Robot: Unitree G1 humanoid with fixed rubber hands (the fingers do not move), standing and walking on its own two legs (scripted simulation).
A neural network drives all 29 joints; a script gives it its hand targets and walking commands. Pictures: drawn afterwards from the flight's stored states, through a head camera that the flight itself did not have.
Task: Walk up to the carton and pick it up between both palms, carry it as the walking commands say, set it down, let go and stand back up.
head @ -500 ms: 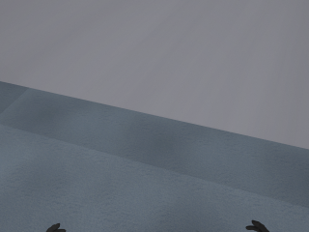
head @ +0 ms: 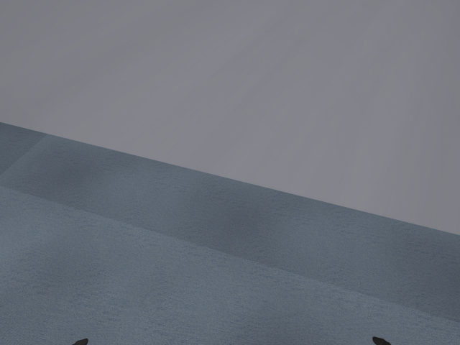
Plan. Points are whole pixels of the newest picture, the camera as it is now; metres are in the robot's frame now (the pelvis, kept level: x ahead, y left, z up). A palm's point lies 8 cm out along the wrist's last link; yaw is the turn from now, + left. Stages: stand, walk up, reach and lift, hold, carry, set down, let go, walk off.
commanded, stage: walk up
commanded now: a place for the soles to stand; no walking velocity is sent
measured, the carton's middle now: out of the picture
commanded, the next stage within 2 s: none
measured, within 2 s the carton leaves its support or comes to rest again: neither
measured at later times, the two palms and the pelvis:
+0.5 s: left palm out of the picture +0.02 +0.39 -0.11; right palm out of the picture +0.10 -0.23 -0.10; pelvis -0.06 +0.06 -0.01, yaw +13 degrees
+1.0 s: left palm out of the picture -0.22 +0.44 -0.05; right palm out of the picture +0.13 -0.10 -0.12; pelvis -0.14 +0.10 -0.01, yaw +34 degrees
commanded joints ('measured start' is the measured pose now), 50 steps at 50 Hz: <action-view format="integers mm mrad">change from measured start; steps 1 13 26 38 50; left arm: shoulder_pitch -34 -138 54 54 110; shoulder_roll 255 329 239 251 337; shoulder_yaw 64 126 101 142 150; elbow -96 -309 -300 -359 -334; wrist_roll -10 27 -13 -2 0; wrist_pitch -7 10 25 -32 -22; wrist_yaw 10 20 16 45 2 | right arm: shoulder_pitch -58 161 131 145 123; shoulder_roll -261 -253 -274 -270 -233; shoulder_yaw -70 -110 -119 -105 -89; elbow -135 -289 -448 -371 -350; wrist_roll -6 -16 -43 -24 -15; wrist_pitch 5 69 68 67 59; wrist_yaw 27 106 69 117 134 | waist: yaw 8 -91 -64 -34 -4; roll -14 -217 144 -34 -226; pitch -52 -139 -199 -134 -122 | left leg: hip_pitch -113 -79 59 -492 -204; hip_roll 60 42 201 -26 11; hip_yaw -112 5 -378 -140 116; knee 14 230 -111 780 183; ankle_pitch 458 -89 338 -22 -103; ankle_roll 51 12 224 -56 -11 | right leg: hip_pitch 19 -154 -304 58 -51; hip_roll -114 -313 52 -300 -299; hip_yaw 60 -15 13 63 -145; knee -19 6 368 -133 -23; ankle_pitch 336 206 -194 433 186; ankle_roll -72 -124 -17 -202 -159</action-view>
